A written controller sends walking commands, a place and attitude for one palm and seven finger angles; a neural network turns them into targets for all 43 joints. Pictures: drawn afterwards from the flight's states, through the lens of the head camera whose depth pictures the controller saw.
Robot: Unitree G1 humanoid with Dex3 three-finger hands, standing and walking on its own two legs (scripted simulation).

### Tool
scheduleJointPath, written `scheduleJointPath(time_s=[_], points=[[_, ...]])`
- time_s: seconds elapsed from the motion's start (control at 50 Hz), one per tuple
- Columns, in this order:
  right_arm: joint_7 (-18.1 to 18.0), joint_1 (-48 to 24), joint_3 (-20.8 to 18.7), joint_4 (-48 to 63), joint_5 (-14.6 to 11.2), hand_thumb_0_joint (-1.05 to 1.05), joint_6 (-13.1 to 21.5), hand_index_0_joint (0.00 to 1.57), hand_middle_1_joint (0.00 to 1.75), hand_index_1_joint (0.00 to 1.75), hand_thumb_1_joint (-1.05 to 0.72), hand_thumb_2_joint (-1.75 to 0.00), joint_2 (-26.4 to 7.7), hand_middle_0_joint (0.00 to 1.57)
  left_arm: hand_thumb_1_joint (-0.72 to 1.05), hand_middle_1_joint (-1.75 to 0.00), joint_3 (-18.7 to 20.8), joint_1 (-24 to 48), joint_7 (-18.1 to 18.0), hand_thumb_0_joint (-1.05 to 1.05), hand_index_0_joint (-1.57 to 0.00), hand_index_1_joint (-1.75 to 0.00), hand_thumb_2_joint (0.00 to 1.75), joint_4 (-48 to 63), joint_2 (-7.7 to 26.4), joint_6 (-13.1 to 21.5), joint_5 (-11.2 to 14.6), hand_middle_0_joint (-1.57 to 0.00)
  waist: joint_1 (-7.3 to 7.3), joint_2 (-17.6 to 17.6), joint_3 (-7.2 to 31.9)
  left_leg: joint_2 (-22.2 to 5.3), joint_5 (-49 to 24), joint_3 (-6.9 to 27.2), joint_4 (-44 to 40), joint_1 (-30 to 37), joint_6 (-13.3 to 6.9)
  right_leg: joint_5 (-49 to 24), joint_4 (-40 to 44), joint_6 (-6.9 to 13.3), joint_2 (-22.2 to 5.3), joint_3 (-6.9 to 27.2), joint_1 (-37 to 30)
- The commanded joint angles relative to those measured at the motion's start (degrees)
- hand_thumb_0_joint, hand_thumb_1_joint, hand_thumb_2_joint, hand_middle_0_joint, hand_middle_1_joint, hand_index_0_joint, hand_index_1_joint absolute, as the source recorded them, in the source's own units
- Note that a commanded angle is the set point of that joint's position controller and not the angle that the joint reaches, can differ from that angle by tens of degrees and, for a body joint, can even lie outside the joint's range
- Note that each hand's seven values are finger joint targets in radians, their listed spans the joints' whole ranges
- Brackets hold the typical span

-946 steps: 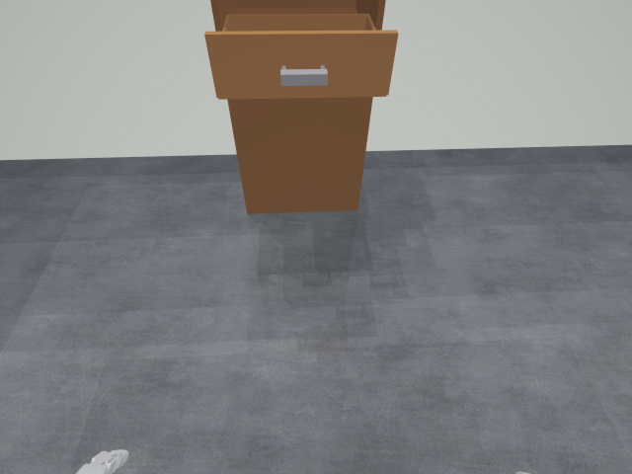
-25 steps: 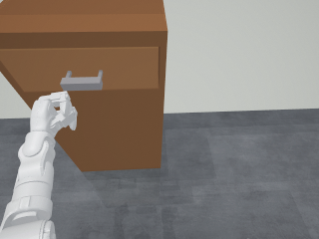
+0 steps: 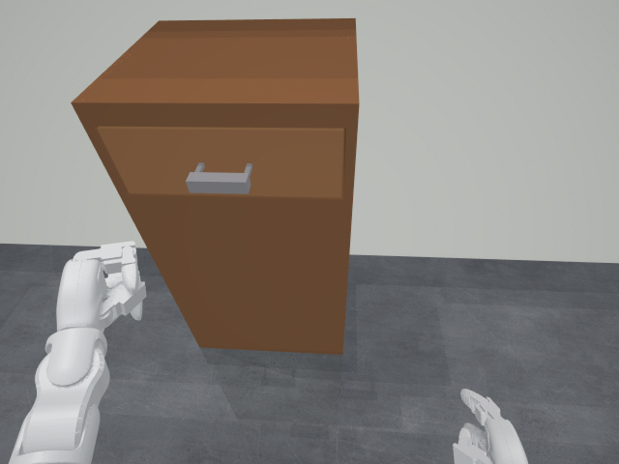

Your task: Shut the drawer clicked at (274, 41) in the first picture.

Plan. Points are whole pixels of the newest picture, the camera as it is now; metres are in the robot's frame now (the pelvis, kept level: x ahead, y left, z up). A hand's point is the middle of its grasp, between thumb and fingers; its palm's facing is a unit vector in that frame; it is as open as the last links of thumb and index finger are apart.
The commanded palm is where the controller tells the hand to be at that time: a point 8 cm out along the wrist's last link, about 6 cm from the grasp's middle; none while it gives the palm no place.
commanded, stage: draw the hand back to the body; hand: left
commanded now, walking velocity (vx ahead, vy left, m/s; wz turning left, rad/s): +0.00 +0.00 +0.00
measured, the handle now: (221, 175) +0.61 +0.22 +0.04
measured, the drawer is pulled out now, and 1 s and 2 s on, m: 0.00 0.00 0.00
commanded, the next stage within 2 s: step back with the hand held close in 0.60 s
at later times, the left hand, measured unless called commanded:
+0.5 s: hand (70, 338) +0.19 +0.24 +0.17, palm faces +0.38 -0.83 -0.41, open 3.3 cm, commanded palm +0.15 +0.28 +0.18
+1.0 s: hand (80, 337) +0.20 +0.24 +0.15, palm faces +0.25 -0.84 -0.48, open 3.3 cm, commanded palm +0.14 +0.29 +0.18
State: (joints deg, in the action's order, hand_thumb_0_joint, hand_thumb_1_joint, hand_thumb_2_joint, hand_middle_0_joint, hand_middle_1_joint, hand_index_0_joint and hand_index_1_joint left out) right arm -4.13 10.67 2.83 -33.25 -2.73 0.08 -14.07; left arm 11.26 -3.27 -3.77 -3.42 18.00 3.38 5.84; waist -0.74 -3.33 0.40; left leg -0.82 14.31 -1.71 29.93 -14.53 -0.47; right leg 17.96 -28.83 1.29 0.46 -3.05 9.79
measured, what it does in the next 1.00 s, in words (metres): stands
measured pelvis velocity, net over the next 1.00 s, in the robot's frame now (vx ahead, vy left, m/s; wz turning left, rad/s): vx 0.00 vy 0.01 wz -0.01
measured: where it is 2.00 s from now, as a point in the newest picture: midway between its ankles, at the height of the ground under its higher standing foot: outside the picture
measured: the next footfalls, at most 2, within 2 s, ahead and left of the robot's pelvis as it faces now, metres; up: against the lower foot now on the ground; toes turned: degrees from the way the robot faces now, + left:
right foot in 2.00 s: -0.28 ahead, -0.11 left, +0.00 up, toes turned +1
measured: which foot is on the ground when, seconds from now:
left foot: down 0.00-1.00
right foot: down 0.00-1.00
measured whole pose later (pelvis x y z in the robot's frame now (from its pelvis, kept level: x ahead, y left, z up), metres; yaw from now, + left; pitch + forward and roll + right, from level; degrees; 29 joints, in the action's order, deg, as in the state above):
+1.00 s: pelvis +0.00 +0.01 +0.01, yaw -1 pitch +1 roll -1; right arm -3.9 8.8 -1.0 -30.9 -0.6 -3.1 -14.0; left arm 18.4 -35.0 -4.5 29.0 21.4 7.8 4.0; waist 0.3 -3.2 -2.5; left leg -0.3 11.4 -2.7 24.4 -13.8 -1.5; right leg 13.8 -21.8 -0.1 0.1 -2.1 8.7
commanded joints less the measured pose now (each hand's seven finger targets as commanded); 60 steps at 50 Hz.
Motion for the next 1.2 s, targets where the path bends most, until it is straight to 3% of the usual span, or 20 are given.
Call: scheduleJointPath(time_s=[0.0,0.12,0.16,0.22,0.26,0.4,0.52,0.56,0.62,0.7,0.72,0.74,0.76,0.78,0.82,0.86,0.92,1.0,1.08,1.18], points=[[-0.5,-7.8,-2.2,8.1,0.7,0.0,4.0,0.2,0.3,0.3,-0.9,-0.9,-6.3,0.2,0.9,-1.6,5.6,10.6,-2.2,0.0,-1.4,-1.6,0.9,18.9,11.9,4.7,-0.6,-1.4,-0.35,-0.8,6.6,0.8,-4.9,1.7,-6.9,10.3,-1.9,-8.9,9.1,-0.1,-0.4,2.7,0.9],[-0.3,-8.5,-2.7,7.7,1.4,0.0,5.4,0.2,0.3,0.3,-0.9,-0.9,-6.0,0.2,0.9,-1.6,6.3,-2.0,-2.1,0.0,-1.4,-1.6,0.9,24.8,10.1,5.4,-0.4,-1.4,-1.33,2.0,4.5,0.6,-7.3,1.5,-8.8,12.1,-2.0,-10.4,10.9,-0.3,-0.4,2.4,-1.8],[-0.1,-8.7,-2.9,7.4,1.7,0.0,5.7,0.2,0.3,0.3,-0.9,-0.9,-6.2,0.2,0.9,-1.6,8.2,-6.0,-2.0,0.0,-1.4,-1.6,0.9,27.2,11.4,5.8,-0.6,-1.4,-1.93,2.3,3.6,0.7,-8.4,1.3,-8.8,12.3,-1.9,-11.1,12.2,-0.3,-0.3,2.6,-1.8],[0.2,-8.7,-3.1,7.9,1.8,0.0,6.0,0.2,0.3,0.3,-0.9,-0.9,-5.6,0.2,0.9,-1.6,8.6,-10.9,-1.9,0.0,-1.4,-1.6,0.9,32.9,10.7,6.3,-0.5,-1.4,-2.05,0.3,4.2,0.6,-9.7,1.2,-8.9,13.2,-1.9,-12.7,11.6,-0.3,-0.6,2.5,-3.0],[0.2,-8.8,-3.4,7.7,2.0,0.0,6.2,0.2,0.3,0.3,-0.9,-0.9,-5.7,0.2,0.9,-1.6,10.5,-15.6,-1.9,0.0,-1.4,-1.6,0.9,34.1,11.8,6.3,-0.7,-1.4,-2.58,1.7,3.1,0.7,-11.1,0.9,-8.6,13.1,-1.9,-13.9,12.6,-0.4,-0.4,2.5,-2.7],[-0.1,-8.1,-3.6,8.5,2.1,0.0,7.4,0.2,0.3,0.3,-0.9,-0.9,-4.9,0.2,0.9,-1.6,12.2,-25.4,-2.4,0.0,-1.4,-1.6,0.9,43.1,11.4,6.6,-0.9,-1.4,-2.91,0.5,2.5,0.4,-13.5,0.7,-7.5,13.3,-1.8,-17.2,11.7,-0.5,-0.3,2.2,-2.6],[-0.7,-7.1,-3.8,7.2,2.2,0.0,6.8,0.2,0.3,0.3,-0.9,-0.9,-5.3,0.2,0.9,-1.6,9.6,-21.7,-2.3,0.0,-1.4,-1.6,0.9,38.4,8.5,5.7,-1.3,-1.4,-1.62,3.0,-1.9,0.4,-11.0,0.9,-8.0,12.8,-2.1,-13.8,12.4,-0.8,-0.3,1.8,0.3],[-1.0,-7.3,-3.8,7.3,2.4,0.0,6.9,0.2,0.3,0.3,-0.9,-0.9,-5.3,0.2,0.9,-1.6,10.4,-20.6,-2.4,0.0,-1.4,-1.6,0.9,38.5,9.4,5.6,-1.4,-1.4,-1.96,3.3,-1.5,0.5,-10.5,1.0,-8.2,13.3,-2.1,-13.2,12.8,-0.8,-0.1,1.9,0.2],[-1.1,-7.6,-3.5,7.8,2.6,0.0,7.1,0.2,0.3,0.3,-0.9,-0.9,-5.1,0.2,0.9,-1.6,11.0,-20.7,-2.7,0.0,-1.4,-1.6,0.9,41.2,10.3,5.8,-1.4,-1.4,-2.84,1.2,3.3,0.7,-13.3,1.2,-7.8,14.0,-2.1,-16.4,11.2,-0.5,-0.7,2.1,-3.2],[-1.0,-7.8,-3.2,7.8,2.7,0.0,7.4,0.2,0.3,0.3,-0.9,-0.9,-4.6,0.2,0.9,-1.6,11.1,-21.9,-2.9,0.0,-1.4,-1.6,0.9,42.4,10.4,5.3,-1.3,-1.4,-3.06,-0.4,3.7,0.7,-15.4,1.2,-7.5,14.0,-1.8,-19.0,10.9,-0.5,-0.6,2.0,-4.2],[-0.5,-7.7,-3.4,10.1,2.6,0.0,5.8,0.2,0.3,0.3,-0.9,-0.9,-5.9,0.2,0.9,-1.6,19.7,-14.1,-3.1,0.0,-1.4,-1.6,0.9,48.9,19.4,8.0,-1.8,-1.4,-0.82,0.9,-0.5,-0.2,-13.7,2.3,-5.2,9.8,-3.0,-24.2,13.8,-1.2,-3.6,6.5,0.8],[-0.5,-7.3,-3.6,8.2,2.9,0.0,4.6,0.2,0.3,0.3,-0.9,-0.9,-4.8,0.2,0.9,-1.6,17.0,-21.6,-2.6,0.0,-1.4,-1.6,0.9,41.5,14.8,8.1,-1.8,-1.4,-0.47,4.2,-1.3,-0.3,-14.4,2.4,-4.1,9.0,-2.9,-26.6,13.2,-1.2,-4.9,5.5,0.9],[-0.3,-8.0,-3.9,9.0,2.9,0.0,3.9,0.2,0.3,0.3,-0.9,-0.9,-5.1,0.2,0.9,-1.6,16.9,-22.5,-2.3,0.0,-1.4,-1.6,0.9,42.3,15.3,8.2,-2.1,-1.4,-0.8,4.3,-0.9,-0.1,-15.9,2.2,-4.1,9.6,-2.8,-29.8,13.1,-1.7,-5.0,5.6,1.2],[-0.1,-7.1,-4.0,8.9,2.9,0.0,2.9,0.2,0.3,0.3,-0.9,-0.9,-4.9,0.2,0.9,-1.6,14.4,-26.1,-2.0,0.0,-1.4,-1.6,0.9,39.7,12.0,7.8,-2.1,-1.4,-0.12,4.2,-0.3,-0.5,-18.2,2.0,-4.2,9.2,-2.6,-29.7,11.9,-1.8,-4.9,4.2,0.7],[0.2,-6.7,-4.7,9.6,2.8,0.0,1.5,0.2,0.3,0.3,-0.9,-0.9,-5.6,0.2,0.9,-1.6,12.5,-28.9,-1.6,0.0,-1.4,-1.6,0.9,39.5,10.0,7.7,-2.0,-1.4,0.22,1.5,2.1,-1.2,-22.2,1.7,-4.6,9.9,-2.7,-28.9,10.6,-2.5,-4.4,3.3,0.5],[0.1,-7.0,-5.2,10.4,2.8,0.0,0.7,0.2,0.3,0.3,-0.9,-0.9,-5.8,0.2,0.9,-1.6,13.4,-31.5,-1.6,0.0,-1.4,-1.6,0.9,41.0,10.7,8.0,-1.9,-1.4,-0.09,-0.1,5.3,-1.6,-26.3,1.9,-5.1,10.7,-2.7,-28.3,9.4,-2.7,-3.6,2.6,-0.2],[0.1,-6.9,-5.6,11.7,2.2,0.0,-0.5,0.2,0.3,0.3,-0.9,-0.9,-5.5,0.2,0.9,-1.6,15.2,-33.7,-2.0,0.0,-1.4,-1.6,0.9,43.8,12.8,8.2,-1.6,-1.4,-0.09,1.9,9.3,-2.4,-29.6,2.4,-5.0,10.4,-2.8,-29.2,7.3,-2.8,-3.1,2.2,-1.7],[-0.3,-6.8,-5.9,12.8,1.8,0.0,-1.1,0.2,0.3,0.3,-0.9,-0.9,-5.2,0.2,0.9,-1.6,17.1,-35.4,-2.8,0.0,-1.4,-1.6,0.9,46.0,14.6,8.6,-1.1,-1.4,-0.13,3.4,10.7,-2.5,-27.2,2.8,-5.2,7.4,-2.6,-28.0,6.2,-3.0,-3.1,2.4,-2.4],[-0.7,-6.1,-6.2,12.9,1.7,0.0,-0.3,0.2,0.3,0.3,-0.9,-0.9,-5.7,0.2,0.9,-1.6,17.2,-35.2,-3.5,0.0,-1.4,-1.6,0.9,48.4,15.1,9.5,-1.3,-1.4,0.17,-0.2,10.1,-3.1,-23.8,3.7,-6.3,4.7,-2.8,-24.0,5.1,-3.0,-2.5,2.4,-1.7],[-0.9,-5.5,-6.4,12.4,1.8,0.0,1.2,0.2,0.3,0.3,-0.9,-0.9,-6.3,0.2,0.9,-1.6,16.7,-35.6,-4.0,0.0,-1.4,-1.6,0.9,47.4,14.1,10.5,-1.9,-1.4,0.48,-1.8,7.5,-4.3,-10.7,5.9,-9.9,-2.4,-3.6,-15.2,3.8,-2.8,-1.3,2.7,-2.4]])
